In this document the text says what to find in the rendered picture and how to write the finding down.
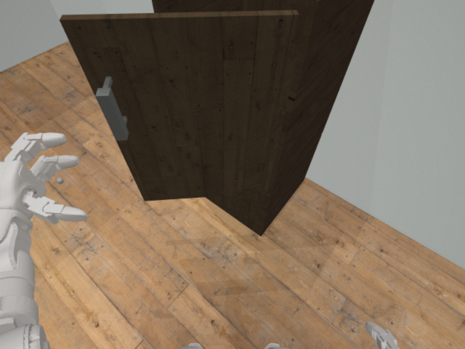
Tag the handle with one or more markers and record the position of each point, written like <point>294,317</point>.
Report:
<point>110,109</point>

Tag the robot left upper arm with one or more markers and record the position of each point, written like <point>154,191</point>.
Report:
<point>27,336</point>

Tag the cupboard door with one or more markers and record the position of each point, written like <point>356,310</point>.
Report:
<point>201,92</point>

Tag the right robot hand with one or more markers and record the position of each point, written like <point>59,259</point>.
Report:
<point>384,339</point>

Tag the left robot forearm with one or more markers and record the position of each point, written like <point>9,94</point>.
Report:
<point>17,274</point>

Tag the left robot hand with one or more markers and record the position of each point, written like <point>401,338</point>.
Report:
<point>16,180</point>

